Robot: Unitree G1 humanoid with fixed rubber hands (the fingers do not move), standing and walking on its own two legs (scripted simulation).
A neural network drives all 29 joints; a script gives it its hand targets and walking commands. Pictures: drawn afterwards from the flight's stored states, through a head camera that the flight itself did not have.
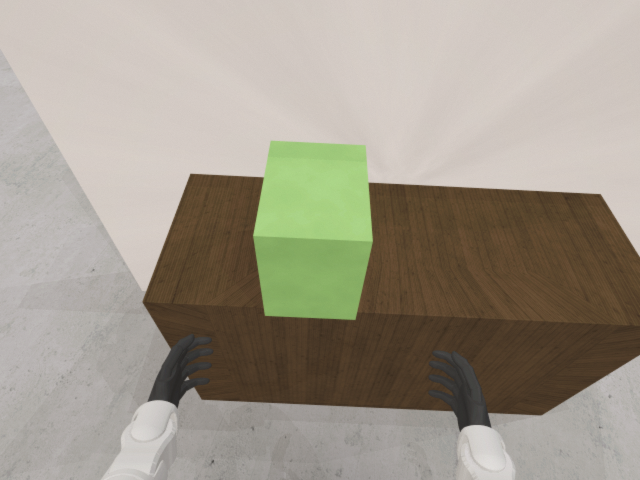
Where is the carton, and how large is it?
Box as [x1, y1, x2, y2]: [253, 141, 372, 319]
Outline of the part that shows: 271,141 253,234 265,315 355,319 372,242 365,145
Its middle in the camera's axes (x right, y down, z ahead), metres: -0.01 -0.01 +0.71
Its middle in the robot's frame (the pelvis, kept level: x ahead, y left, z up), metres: +0.53 +0.01 -0.07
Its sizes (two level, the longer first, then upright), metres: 0.222 0.169 0.231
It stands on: a pedestal, 0.57 m high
